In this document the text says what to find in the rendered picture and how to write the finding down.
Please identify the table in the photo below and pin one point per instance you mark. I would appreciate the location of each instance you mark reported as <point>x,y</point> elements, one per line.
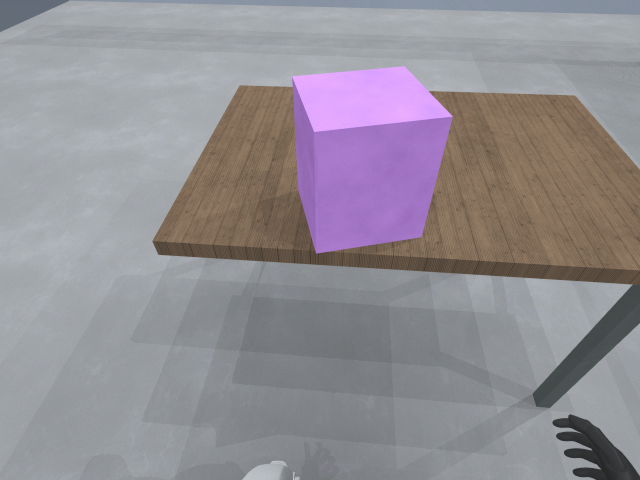
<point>529,186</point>

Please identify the carton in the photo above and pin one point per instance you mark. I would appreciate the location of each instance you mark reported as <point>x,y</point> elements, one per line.
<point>369,145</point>

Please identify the right robot hand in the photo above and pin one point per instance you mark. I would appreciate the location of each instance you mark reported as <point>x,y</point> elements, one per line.
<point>612,462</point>

